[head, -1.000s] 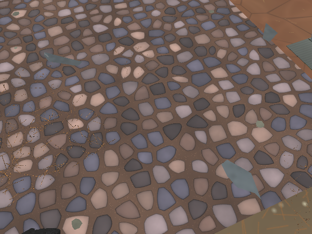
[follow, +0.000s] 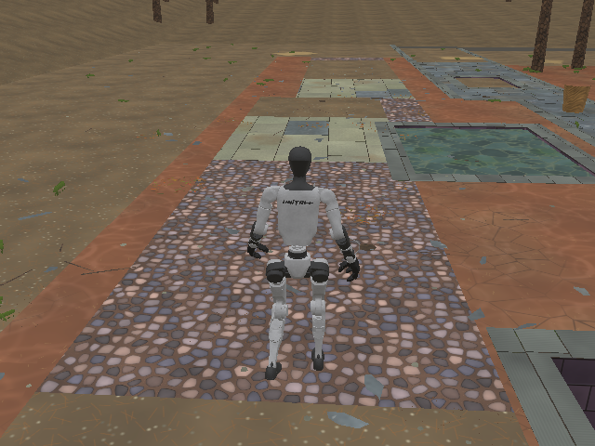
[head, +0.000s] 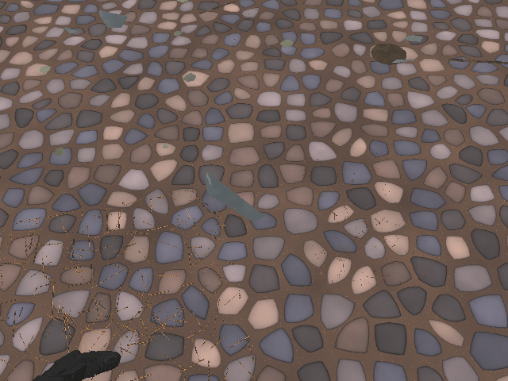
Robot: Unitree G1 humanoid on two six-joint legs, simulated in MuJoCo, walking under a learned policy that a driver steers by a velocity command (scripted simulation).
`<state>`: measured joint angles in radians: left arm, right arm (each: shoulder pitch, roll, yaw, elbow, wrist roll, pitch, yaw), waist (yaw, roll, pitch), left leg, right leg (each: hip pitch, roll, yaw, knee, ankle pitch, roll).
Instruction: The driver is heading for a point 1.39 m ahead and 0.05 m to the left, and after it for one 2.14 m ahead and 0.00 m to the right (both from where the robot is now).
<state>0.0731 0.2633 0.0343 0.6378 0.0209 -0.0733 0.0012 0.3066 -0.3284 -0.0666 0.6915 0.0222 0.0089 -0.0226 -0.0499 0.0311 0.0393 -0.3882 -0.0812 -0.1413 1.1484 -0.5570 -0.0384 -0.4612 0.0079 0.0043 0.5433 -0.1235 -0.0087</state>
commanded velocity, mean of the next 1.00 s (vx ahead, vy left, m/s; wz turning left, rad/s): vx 0.28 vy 0.00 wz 0.30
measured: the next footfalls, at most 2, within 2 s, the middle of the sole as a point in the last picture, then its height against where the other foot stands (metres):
left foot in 0.34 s outside the picture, level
right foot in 0.80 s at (265, 371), level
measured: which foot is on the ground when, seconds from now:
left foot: up 0.00-0.32, down 0.34-0.82, up 0.84-1.00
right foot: down 0.00-0.34, up 0.36-0.78, down 0.80-1.00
